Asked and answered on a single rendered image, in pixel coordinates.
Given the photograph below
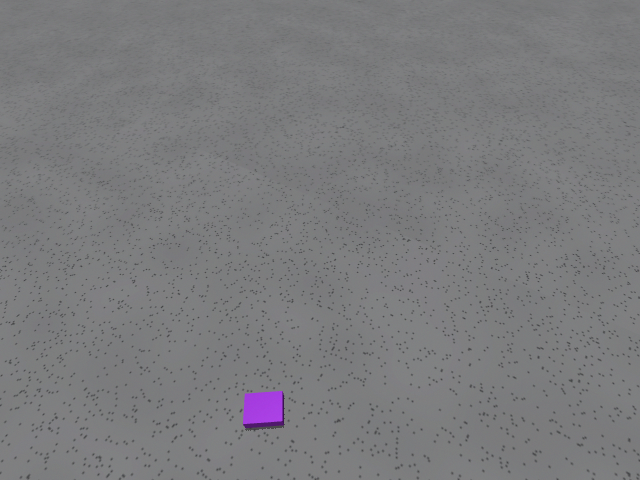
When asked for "small box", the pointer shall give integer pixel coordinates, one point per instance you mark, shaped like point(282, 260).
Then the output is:
point(263, 409)

